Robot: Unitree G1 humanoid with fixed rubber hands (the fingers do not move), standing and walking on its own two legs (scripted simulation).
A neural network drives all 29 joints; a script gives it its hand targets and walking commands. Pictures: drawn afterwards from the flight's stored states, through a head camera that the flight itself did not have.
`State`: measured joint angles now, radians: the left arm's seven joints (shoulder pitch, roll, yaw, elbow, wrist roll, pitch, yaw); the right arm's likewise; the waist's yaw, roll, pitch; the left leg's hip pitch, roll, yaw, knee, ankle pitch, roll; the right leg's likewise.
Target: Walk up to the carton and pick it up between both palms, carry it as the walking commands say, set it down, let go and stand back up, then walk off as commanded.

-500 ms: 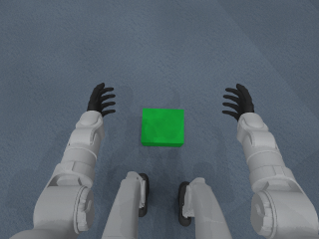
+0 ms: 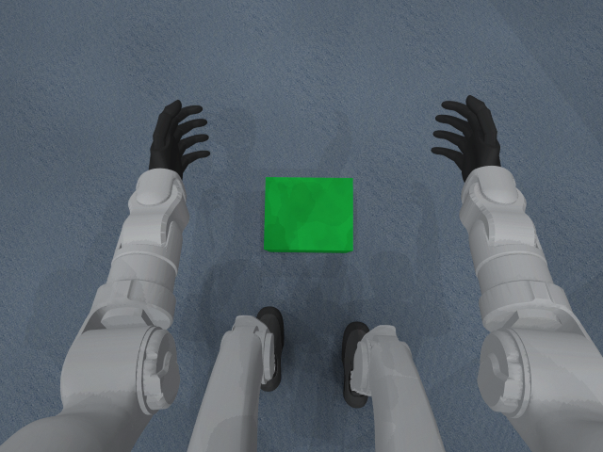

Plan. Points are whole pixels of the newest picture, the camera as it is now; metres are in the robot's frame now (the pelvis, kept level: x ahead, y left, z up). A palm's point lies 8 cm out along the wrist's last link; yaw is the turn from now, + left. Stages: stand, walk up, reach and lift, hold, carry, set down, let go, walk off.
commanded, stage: reach and lift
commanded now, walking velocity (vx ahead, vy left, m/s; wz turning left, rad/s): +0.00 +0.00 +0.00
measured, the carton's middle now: (308, 217) +0.45 +0.02 -0.55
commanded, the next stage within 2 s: none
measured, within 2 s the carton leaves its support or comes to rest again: neither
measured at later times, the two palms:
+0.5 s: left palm (207, 189) +0.45 +0.20 -0.27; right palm (432, 187) +0.47 -0.18 -0.26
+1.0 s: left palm (227, 204) +0.45 +0.19 -0.40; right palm (406, 205) +0.46 -0.17 -0.40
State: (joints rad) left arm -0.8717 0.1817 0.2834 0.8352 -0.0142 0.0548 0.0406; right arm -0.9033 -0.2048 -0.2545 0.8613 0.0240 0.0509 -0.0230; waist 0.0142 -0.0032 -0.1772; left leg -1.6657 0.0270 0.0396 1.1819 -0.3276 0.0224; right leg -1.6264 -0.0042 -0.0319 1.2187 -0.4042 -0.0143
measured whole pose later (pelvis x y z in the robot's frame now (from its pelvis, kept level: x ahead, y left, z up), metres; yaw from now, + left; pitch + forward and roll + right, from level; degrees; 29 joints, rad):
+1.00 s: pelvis -0.05 +0.00 -0.23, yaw +0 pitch +41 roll +0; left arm -1.26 0.32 0.11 1.10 -0.24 0.00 0.12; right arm -1.27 -0.33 -0.05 1.07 0.22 0.02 -0.12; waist 0.01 -0.01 0.20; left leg -2.29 0.05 0.04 2.05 -0.48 0.04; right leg -2.24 -0.01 -0.03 2.11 -0.59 -0.03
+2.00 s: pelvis -0.06 +0.00 -0.27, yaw +0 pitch +39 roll +0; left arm -1.53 0.33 -0.04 1.37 -0.33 -0.09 0.12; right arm -1.50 -0.32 0.07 1.28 0.27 -0.06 -0.11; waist 0.01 0.01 0.36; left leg -2.38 0.05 0.04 2.15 -0.45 0.04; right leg -2.33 -0.02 -0.03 2.21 -0.57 -0.02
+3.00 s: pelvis -0.05 +0.00 -0.28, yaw -2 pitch +37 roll +0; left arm -1.44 0.27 0.12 1.25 -0.17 0.07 0.13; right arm -1.42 -0.26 -0.10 1.17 0.13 0.10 -0.11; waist 0.03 0.01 0.28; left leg -2.35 0.00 0.01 2.21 -0.50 0.01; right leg -2.31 0.04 -0.01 2.26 -0.59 0.00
